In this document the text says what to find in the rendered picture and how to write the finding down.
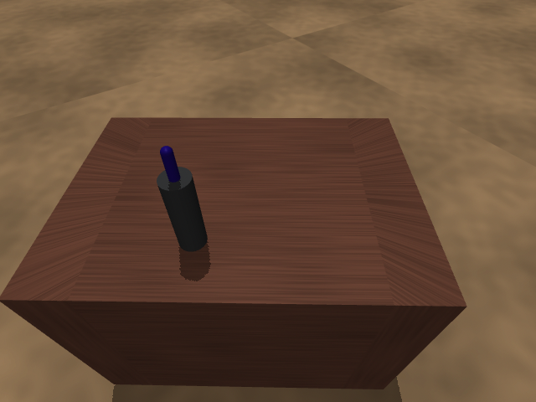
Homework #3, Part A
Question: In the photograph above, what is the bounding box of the bottle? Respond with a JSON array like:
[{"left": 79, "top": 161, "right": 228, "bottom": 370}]
[{"left": 157, "top": 146, "right": 208, "bottom": 252}]

